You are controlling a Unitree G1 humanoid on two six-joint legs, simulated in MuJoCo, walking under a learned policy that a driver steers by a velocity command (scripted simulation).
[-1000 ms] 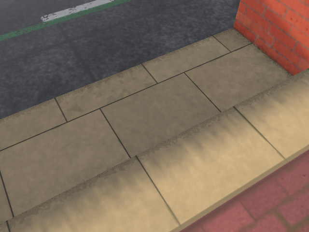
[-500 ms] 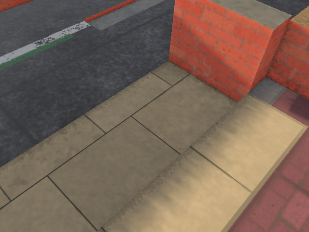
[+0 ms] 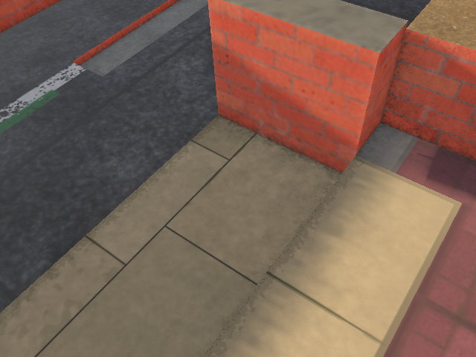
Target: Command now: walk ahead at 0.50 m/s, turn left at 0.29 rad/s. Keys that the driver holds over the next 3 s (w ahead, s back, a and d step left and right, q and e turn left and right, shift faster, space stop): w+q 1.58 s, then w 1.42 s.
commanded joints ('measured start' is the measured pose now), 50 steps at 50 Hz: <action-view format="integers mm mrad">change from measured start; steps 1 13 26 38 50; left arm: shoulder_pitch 39 155 32 -258 -20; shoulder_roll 112 166 131 142 150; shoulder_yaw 30 34 27 26 42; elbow -22 58 -90 -179 -118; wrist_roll -4 -2 22 20 -1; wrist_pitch -34 -18 58 46 -18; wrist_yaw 7 35 14 -18 -5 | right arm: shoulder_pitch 14 -306 -44 140 -19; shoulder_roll -51 -43 -156 -201 -175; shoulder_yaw -21 -3 -44 -56 -42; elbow -39 -190 -120 -133 -189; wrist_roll -4 -16 29 5 -13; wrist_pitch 13 7 -39 -28 7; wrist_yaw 14 51 -13 -30 -21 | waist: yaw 4 50 54 -57 5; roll -110 -101 -11 68 -34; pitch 25 62 -50 -35 56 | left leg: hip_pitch -113 -49 334 491 -147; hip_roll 31 -75 51 57 -65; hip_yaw -24 159 -255 -354 -124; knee -10 -462 -852 -786 116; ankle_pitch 116 181 512 528 -104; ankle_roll -6 73 231 225 45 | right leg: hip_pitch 27 202 -402 -516 11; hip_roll -270 -276 -148 -98 -339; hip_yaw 140 -92 151 176 571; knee -232 -88 774 449 -97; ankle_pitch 211 700 -74 223 27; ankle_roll -65 -17 119 123 -103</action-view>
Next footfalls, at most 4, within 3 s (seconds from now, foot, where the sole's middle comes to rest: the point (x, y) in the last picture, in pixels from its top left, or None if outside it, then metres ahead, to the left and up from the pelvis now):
0.34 left None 0.31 0.11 -0.78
0.90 right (243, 319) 0.61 0.03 -0.78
1.42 left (143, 299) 0.74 0.37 -0.91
1.82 right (130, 228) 1.03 0.45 -0.91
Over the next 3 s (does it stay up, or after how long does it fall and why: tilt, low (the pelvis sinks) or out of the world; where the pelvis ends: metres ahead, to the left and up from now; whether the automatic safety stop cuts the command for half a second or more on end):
stays up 1.13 0.98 -0.28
